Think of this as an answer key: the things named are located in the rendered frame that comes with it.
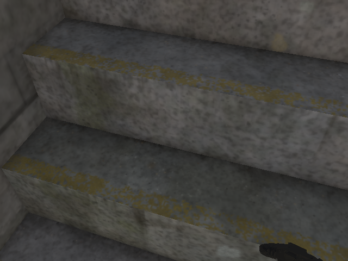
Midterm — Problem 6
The robot right hand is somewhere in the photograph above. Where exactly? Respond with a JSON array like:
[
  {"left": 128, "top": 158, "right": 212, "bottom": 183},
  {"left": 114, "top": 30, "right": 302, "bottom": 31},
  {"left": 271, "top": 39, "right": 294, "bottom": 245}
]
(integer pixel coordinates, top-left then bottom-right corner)
[{"left": 259, "top": 243, "right": 323, "bottom": 261}]

